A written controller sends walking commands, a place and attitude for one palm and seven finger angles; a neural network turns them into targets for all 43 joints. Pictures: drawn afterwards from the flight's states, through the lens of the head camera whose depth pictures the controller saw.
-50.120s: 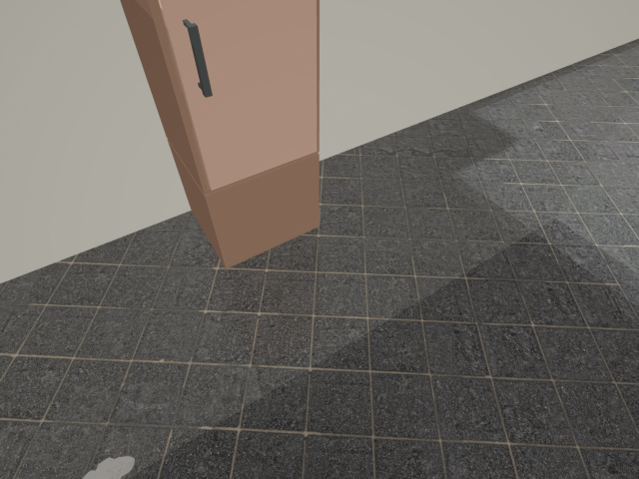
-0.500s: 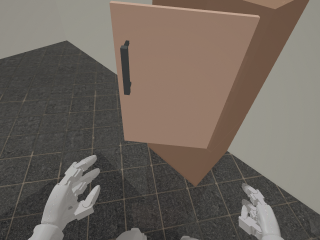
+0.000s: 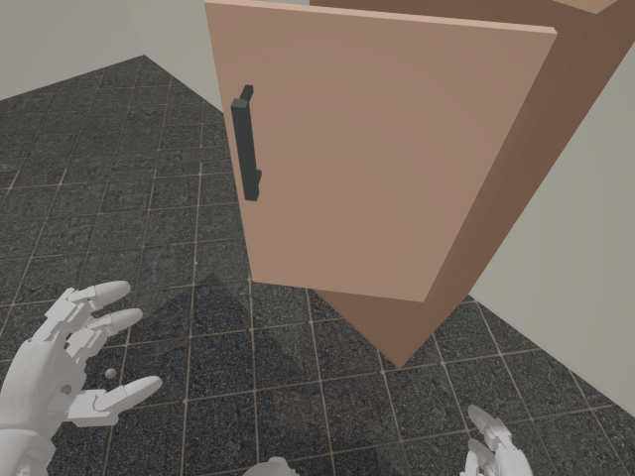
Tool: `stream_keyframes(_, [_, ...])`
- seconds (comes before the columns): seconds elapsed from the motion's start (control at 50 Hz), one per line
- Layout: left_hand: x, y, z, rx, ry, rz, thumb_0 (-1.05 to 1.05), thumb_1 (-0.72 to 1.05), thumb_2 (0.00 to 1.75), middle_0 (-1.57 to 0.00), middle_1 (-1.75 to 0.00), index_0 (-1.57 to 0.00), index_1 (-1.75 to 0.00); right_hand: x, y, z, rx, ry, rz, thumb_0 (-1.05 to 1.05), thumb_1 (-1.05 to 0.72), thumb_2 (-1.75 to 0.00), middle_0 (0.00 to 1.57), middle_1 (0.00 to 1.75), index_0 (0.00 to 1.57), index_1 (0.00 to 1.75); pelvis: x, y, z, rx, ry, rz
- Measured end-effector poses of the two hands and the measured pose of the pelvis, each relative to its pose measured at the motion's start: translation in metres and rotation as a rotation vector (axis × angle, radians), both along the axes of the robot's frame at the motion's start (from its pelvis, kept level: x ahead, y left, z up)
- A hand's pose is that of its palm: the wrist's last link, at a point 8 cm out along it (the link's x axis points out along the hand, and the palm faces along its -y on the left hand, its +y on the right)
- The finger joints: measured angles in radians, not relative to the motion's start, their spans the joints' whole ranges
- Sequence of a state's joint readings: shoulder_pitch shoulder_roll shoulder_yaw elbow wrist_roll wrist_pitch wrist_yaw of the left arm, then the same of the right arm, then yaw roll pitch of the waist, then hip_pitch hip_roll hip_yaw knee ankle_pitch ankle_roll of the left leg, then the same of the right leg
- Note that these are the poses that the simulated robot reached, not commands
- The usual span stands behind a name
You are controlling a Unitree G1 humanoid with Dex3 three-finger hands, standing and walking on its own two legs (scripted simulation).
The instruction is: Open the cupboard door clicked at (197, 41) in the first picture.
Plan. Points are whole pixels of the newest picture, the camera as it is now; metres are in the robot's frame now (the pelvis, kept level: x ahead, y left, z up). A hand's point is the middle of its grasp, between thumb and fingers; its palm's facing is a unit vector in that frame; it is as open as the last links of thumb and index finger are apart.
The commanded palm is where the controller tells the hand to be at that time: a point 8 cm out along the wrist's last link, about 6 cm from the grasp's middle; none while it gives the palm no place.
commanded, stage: raise the hand with hooked fingers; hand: left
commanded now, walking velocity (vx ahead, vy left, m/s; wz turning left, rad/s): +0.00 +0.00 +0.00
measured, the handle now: (249, 146) +0.53 +0.14 +0.12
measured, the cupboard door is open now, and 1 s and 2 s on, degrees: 39 39 39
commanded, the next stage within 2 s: move the hooked fingers beside the handle in 1.22 s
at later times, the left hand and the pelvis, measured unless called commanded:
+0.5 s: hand (93, 305) +0.27 +0.26 +0.11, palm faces -0.02 -1.00 -0.05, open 13.8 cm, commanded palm +0.24 +0.31 +0.12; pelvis +0.02 +0.00 +0.02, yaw +1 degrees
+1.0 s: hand (79, 275) +0.29 +0.27 +0.13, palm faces -0.02 -1.00 -0.02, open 14.0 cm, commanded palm +0.26 +0.33 +0.14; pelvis +0.01 +0.00 +0.03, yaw +1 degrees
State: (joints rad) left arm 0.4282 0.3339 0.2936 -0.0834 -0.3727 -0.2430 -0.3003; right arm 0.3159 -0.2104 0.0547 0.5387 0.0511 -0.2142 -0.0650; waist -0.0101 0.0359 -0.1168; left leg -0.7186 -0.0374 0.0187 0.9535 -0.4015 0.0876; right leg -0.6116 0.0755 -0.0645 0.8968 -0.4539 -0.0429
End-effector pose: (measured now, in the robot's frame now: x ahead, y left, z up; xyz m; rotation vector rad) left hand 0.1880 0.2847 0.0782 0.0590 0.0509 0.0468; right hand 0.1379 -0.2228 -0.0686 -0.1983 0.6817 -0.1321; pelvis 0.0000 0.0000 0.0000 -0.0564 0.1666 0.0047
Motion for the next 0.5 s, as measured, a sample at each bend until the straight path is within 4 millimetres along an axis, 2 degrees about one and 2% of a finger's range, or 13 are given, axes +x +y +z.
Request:
stream_keyframes(0.06, [0.004, 0.008, 0.013, 0.039, -0.083, 0.019, 0.01, 0.00, 0.52, -0.26, -0.87, -0.26, -0.87, 0.006, -0.013, 0.000, -0.036, 0.018, 0.020, 0.01, -0.90, -0.90, 0.21, 0.30, 0.20, 0.30, 0.006, -0.001, 0.000, -0.005, 0.004, 0.016])
stream_keyframes(0.14, [0.016, 0.006, -0.002, 0.016, -0.001, -0.053, 0.00, -0.09, 0.48, -0.27, -0.93, -0.27, -0.94, 0.020, -0.027, 0.003, -0.070, 0.011, 0.023, 0.01, -0.90, -0.90, 0.21, 0.30, 0.20, 0.30, 0.010, 0.000, 0.000, -0.008, 0.009, 0.024])
stream_keyframes(0.2, [0.025, 0.002, -0.010, -0.007, 0.070, -0.109, 0.00, -0.16, 0.45, -0.27, -0.98, -0.27, -0.98, 0.030, -0.032, 0.012, -0.087, -0.019, 0.013, 0.01, -0.90, -0.90, 0.21, 0.30, 0.20, 0.30, 0.013, -0.001, 0.004, -0.003, 0.005, 0.018])
stream_keyframes(0.24, [0.031, 0.002, -0.002, 0.000, 0.049, -0.116, 0.00, -0.21, 0.43, -0.28, -1.01, -0.28, -1.01, 0.037, -0.032, 0.020, -0.093, -0.046, 0.012, 0.01, -0.90, -0.90, 0.21, 0.30, 0.20, 0.30, 0.016, -0.002, 0.007, 0.000, -0.002, 0.014])
stream_keyframes(0.36, [0.047, 0.018, 0.043, 0.029, -0.140, -0.046, 0.00, -0.35, 0.37, -0.29, -1.10, -0.29, -1.10, 0.052, -0.024, 0.033, -0.073, -0.101, 0.039, 0.01, -0.90, -0.90, 0.21, 0.30, 0.20, 0.30, 0.020, -0.004, 0.013, 0.003, -0.029, 0.021])
stream_keyframes(0.4, [0.053, 0.024, 0.046, 0.022, -0.125, -0.036, 0.00, -0.39, 0.35, -0.29, -1.12, -0.29, -1.13, 0.054, -0.020, 0.033, -0.058, -0.101, 0.046, 0.01, -0.90, -0.90, 0.21, 0.30, 0.20, 0.30, 0.019, -0.004, 0.015, 0.004, -0.035, 0.024])
stream_keyframes(0.5, [0.061, 0.029, 0.032, -0.014, 0.027, -0.066, 0.00, -0.45, 0.32, -0.30, -1.17, -0.30, -1.17, 0.050, -0.015, 0.032, -0.036, -0.086, 0.047, 0.01, -0.90, -0.90, 0.21, 0.30, 0.20, 0.30, 0.017, -0.003, 0.020, 0.007, -0.045, 0.024])
